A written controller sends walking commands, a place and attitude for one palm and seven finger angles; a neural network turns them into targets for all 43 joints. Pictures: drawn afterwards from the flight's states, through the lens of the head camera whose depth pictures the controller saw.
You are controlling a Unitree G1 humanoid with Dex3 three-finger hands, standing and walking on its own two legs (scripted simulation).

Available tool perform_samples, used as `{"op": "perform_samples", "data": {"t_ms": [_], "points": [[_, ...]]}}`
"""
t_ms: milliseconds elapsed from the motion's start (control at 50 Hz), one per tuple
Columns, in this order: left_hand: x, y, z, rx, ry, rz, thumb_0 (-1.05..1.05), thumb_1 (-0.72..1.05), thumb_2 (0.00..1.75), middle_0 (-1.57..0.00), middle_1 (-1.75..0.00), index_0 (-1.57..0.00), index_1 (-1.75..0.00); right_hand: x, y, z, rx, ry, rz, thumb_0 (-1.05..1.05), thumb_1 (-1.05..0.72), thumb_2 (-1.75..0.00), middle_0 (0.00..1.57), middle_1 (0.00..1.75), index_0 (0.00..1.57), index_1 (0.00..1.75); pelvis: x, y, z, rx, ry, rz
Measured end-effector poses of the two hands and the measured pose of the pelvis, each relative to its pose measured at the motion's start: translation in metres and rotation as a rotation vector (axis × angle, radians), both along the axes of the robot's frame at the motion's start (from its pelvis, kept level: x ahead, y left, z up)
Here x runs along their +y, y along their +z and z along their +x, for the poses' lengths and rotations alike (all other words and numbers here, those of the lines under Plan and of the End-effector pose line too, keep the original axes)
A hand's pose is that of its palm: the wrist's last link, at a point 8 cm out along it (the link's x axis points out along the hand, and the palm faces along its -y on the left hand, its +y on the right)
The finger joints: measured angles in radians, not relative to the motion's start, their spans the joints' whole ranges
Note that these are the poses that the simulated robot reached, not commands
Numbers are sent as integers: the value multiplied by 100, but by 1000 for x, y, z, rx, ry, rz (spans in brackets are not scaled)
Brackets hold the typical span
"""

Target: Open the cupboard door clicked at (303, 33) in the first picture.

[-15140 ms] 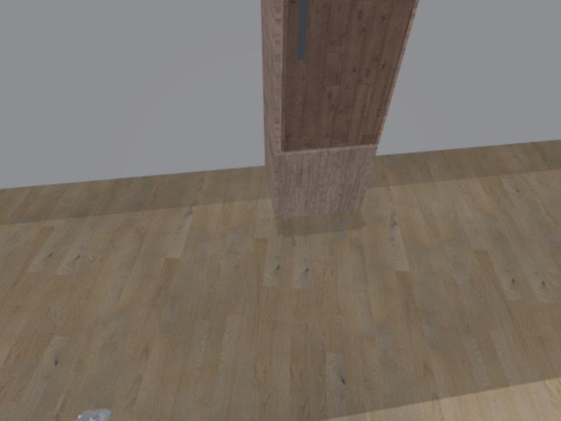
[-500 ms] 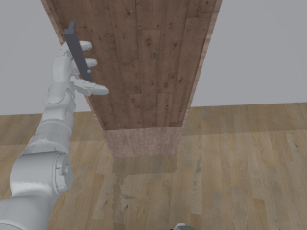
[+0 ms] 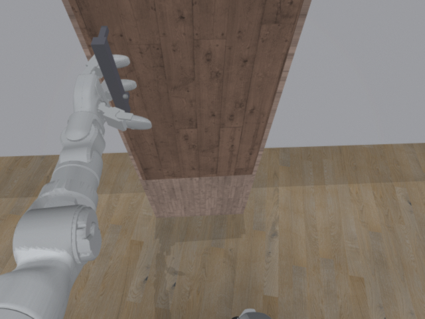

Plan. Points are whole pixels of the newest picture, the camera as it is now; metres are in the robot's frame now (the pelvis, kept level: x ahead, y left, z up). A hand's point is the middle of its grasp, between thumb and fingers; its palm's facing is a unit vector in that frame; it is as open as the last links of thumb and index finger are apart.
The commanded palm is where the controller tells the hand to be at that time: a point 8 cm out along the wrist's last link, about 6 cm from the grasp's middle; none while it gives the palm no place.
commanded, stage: close the thumb around the handle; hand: left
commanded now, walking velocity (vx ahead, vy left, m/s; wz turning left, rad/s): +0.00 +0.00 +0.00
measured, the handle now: (115, 74) +0.55 +0.16 +0.14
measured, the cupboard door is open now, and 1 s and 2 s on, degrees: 1 2 43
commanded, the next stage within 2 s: pull the door open along its arc in 0.70 s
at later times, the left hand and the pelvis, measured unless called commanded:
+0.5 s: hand (126, 95) +0.50 +0.14 +0.13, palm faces +0.00 -1.00 +0.00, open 7.6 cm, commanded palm +0.47 +0.18 +0.13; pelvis +0.00 +0.01 +0.00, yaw +0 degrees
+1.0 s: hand (126, 98) +0.49 +0.14 +0.13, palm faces +0.00 -1.00 +0.00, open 5.6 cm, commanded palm +0.44 +0.19 +0.13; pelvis +0.01 +0.00 +0.00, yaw -1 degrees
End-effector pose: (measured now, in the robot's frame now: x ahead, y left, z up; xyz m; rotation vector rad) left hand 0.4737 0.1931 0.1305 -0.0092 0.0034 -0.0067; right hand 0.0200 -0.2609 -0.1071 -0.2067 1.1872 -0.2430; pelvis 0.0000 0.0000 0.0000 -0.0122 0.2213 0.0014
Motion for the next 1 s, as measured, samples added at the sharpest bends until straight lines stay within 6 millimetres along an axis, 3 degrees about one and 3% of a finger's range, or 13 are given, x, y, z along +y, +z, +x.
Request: {"op": "perform_samples", "data": {"t_ms": [100, 200, 640, 1000], "points": [[1, 0, -1, -3, -4, 5, -2, -47, 31, -30, -121, -30, -121, 3, 0, -5, 9, -8, 3, 1, -91, -90, 20, 30, 20, 30, 2, 0, 0, -1, -2, -1], [0, 0, -1, -1, -3, 4, -2, -33, 37, -31, -122, -31, -122, 6, -1, -9, 20, -11, 7, 1, -91, -90, 20, 30, 20, 30, 4, 0, 0, -2, -2, -2], [-1, -1, 3, 1, 7, 10, 0, 74, 83, -37, -134, -38, -134, 5, -2, -13, 34, -17, 7, 1, -91, -90, 20, 30, 20, 30, 5, 0, 2, 7, -3, -3], [-2, -1, -5, -6, 3, 8, 1, 76, 80, -36, -135, -36, -135, 1, 0, 11, -21, -17, 17, 1, -91, -90, 20, 30, 20, 30, 0, 3, 9, -6, -14, 0]]}}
